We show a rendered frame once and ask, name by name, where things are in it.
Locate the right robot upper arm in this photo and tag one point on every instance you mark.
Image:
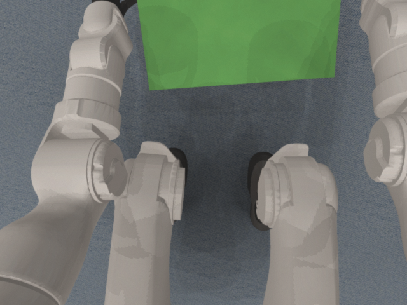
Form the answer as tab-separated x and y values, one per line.
385	159

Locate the right robot forearm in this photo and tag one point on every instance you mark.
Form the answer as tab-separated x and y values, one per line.
385	23

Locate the robot left foot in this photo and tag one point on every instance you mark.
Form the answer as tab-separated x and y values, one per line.
182	160

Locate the robot right foot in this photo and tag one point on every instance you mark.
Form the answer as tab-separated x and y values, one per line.
256	164

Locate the left robot upper arm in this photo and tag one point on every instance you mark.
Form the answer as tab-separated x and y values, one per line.
42	253

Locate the robot foot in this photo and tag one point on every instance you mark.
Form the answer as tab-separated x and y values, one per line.
256	164
182	160

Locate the left robot forearm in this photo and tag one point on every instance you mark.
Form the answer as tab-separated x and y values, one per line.
94	79

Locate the carton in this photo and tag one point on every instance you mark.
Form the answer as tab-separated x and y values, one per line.
195	43

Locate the left robot hand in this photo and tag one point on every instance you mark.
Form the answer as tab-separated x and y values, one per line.
123	6

